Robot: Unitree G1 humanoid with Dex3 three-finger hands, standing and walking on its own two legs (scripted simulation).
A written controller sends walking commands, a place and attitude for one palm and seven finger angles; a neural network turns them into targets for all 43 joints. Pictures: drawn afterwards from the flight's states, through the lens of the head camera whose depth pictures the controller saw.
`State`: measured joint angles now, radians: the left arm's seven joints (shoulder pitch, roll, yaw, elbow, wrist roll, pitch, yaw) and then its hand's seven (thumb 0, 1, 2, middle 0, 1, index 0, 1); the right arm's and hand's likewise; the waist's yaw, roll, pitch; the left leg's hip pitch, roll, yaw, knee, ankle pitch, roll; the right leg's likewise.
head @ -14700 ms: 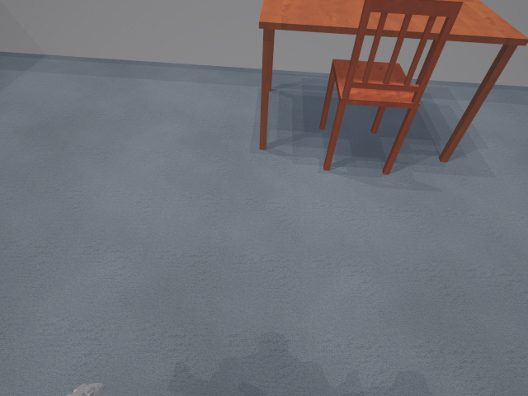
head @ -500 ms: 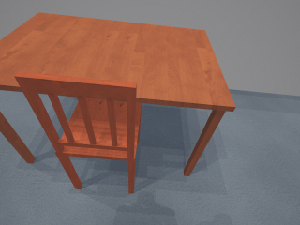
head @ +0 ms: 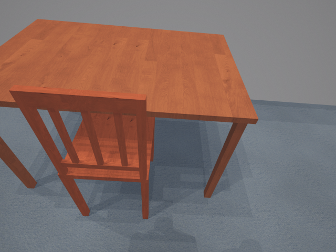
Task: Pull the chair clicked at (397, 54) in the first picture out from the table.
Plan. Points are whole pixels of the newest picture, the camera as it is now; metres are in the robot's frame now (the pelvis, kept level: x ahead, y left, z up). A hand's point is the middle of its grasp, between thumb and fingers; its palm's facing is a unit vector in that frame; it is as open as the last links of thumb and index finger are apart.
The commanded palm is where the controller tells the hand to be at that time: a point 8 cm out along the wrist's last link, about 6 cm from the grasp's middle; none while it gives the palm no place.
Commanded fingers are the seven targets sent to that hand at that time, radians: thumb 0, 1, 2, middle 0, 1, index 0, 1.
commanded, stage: look again from close up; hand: left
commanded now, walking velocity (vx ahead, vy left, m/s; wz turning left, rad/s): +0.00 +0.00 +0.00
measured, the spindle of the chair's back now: (93, 139) +0.48 +0.28 -0.08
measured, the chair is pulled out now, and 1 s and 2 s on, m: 0.00 0.00 0.00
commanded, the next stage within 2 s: none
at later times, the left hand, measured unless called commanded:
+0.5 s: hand out of the picture -0.03 +0.17 -0.18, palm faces +0.02 -0.98 -0.18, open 7.4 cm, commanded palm none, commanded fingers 0.00 0.90 0.90 -0.20 -0.30 -0.20 -0.30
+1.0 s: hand out of the picture +0.03 +0.16 -0.17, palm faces -0.02 -0.98 -0.20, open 7.4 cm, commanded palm none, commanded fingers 0.00 0.90 0.90 -0.20 -0.30 -0.20 -0.30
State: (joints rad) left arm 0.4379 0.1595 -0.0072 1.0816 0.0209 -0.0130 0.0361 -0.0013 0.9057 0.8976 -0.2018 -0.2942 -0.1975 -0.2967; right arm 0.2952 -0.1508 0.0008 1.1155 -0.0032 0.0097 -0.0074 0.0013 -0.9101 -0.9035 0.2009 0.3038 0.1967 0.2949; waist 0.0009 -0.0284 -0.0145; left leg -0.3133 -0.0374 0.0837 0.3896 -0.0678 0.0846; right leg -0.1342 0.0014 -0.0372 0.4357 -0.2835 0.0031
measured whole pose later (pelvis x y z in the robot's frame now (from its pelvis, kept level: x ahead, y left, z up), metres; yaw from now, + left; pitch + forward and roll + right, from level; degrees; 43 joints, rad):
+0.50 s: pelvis +0.01 -0.01 +0.00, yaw -1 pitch -1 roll -1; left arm 0.41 0.17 -0.01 1.09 0.02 -0.02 0.03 0.00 0.91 0.90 -0.20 -0.29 -0.20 -0.30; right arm 0.27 -0.16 0.00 1.11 0.00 0.00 -0.01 0.00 -0.91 -0.90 0.20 0.30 0.20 0.29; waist 0.00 -0.02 0.00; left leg -0.29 -0.04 0.09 0.37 -0.08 0.08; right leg -0.12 0.00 -0.03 0.42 -0.29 0.00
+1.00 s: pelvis +0.04 -0.02 +0.00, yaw -2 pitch -1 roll +0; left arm 0.34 0.18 -0.01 1.09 0.01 -0.02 0.03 0.00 0.91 0.90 -0.20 -0.29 -0.20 -0.30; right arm 0.24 -0.18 0.01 1.13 0.00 -0.01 -0.01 0.00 -0.91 -0.90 0.20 0.30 0.20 0.29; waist 0.00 -0.02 0.01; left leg -0.24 -0.03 0.10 0.37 -0.12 0.06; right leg -0.06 0.01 -0.01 0.39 -0.31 -0.01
